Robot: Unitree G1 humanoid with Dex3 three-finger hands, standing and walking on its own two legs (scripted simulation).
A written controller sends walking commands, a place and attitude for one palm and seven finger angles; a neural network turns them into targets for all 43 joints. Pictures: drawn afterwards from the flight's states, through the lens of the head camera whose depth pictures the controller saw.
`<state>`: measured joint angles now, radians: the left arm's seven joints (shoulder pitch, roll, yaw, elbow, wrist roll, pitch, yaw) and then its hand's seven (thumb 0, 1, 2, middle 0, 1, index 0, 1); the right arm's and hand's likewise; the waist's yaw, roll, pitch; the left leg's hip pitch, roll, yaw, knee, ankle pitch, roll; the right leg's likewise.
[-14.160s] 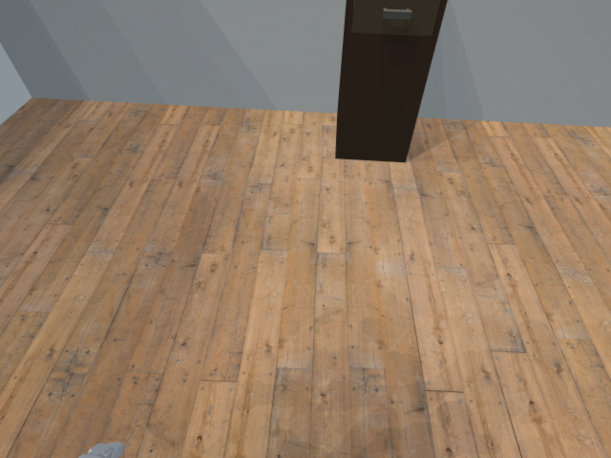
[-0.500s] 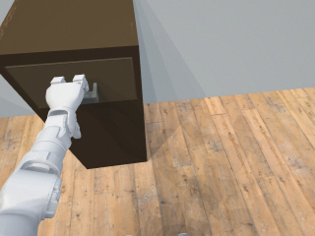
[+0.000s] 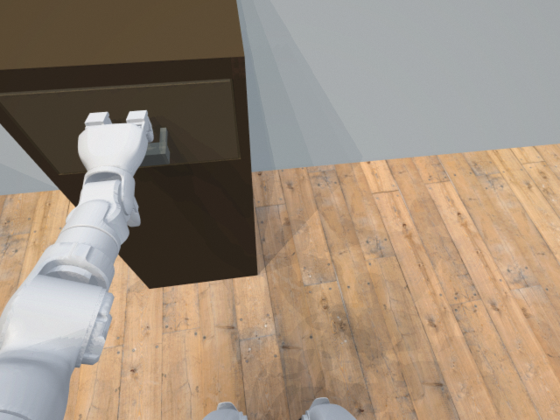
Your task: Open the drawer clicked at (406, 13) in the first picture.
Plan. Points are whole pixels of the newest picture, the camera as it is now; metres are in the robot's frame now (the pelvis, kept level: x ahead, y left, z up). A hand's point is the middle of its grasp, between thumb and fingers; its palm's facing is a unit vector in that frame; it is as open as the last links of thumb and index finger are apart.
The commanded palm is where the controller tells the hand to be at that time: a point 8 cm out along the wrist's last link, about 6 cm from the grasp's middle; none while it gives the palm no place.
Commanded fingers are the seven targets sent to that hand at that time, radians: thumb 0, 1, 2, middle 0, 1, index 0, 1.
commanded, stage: lower the fingers behind the handle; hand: left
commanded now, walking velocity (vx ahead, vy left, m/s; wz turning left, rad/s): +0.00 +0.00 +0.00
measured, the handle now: (135, 145) +0.55 +0.22 +0.03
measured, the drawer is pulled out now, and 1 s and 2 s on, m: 0.00 0.00 0.00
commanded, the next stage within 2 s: lift the fingers back up to retry in 0.28 s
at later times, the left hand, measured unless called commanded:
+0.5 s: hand (126, 167) +0.49 +0.22 +0.03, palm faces -0.03 -0.01 -1.00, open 13.8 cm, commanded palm +0.48 +0.22 +0.08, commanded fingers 0.00 -0.50 0.30 -0.30 -1.20 -0.30 -1.20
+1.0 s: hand (117, 145) +0.50 +0.22 +0.07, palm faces -0.01 -0.07 -1.00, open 13.7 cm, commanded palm +0.47 +0.22 +0.14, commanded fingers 0.00 -0.50 0.30 -0.30 -1.20 -0.30 -1.20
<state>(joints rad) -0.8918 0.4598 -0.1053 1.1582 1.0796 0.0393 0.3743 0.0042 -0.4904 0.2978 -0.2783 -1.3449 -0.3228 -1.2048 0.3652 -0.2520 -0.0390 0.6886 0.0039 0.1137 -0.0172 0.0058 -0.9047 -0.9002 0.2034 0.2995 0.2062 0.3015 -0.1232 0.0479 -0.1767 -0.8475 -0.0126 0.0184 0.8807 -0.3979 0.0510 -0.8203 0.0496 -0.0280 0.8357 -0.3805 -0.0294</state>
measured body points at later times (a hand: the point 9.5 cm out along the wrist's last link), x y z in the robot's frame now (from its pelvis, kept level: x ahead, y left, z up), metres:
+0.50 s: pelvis -0.01 +0.00 +0.00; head +0.09 +0.00 +0.43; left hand +0.49 +0.21 +0.09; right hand -0.02 -0.27 -0.13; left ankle +0.00 +0.09 -0.69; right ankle +0.00 -0.10 -0.69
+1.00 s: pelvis +0.03 +0.01 +0.02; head +0.11 +0.01 +0.47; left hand +0.50 +0.22 +0.13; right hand +0.05 -0.26 -0.11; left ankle +0.00 +0.09 -0.69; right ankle +0.00 -0.10 -0.69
